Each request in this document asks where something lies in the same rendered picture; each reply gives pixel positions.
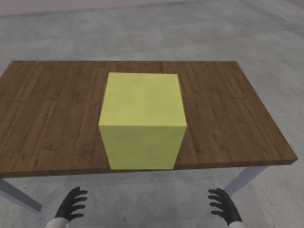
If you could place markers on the right robot hand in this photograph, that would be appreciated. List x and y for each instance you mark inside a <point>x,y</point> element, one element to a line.
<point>230,212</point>

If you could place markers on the table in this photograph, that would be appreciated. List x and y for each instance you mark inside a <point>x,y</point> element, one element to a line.
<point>50,113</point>

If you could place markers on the carton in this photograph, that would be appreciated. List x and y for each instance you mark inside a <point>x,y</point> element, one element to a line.
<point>142,121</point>

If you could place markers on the robot left forearm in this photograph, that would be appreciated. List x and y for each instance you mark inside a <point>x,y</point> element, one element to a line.
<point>58,223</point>

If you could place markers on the left robot hand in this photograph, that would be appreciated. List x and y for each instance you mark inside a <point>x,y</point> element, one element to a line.
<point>67,207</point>

